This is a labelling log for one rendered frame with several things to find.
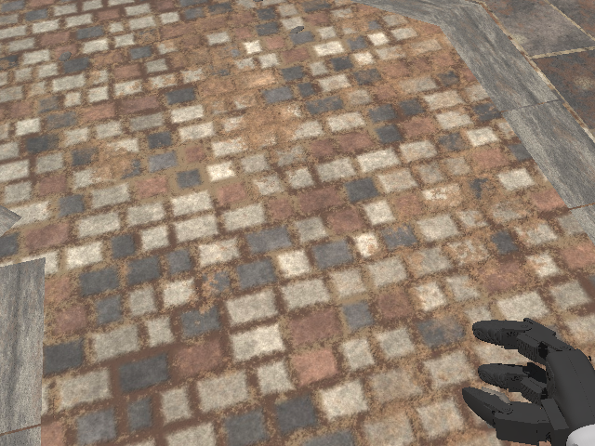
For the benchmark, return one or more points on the robot right hand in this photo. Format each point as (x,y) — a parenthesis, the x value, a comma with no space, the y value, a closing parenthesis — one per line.
(565,392)

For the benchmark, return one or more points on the robot right forearm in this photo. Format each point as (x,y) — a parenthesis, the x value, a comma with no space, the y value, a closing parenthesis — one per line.
(584,436)

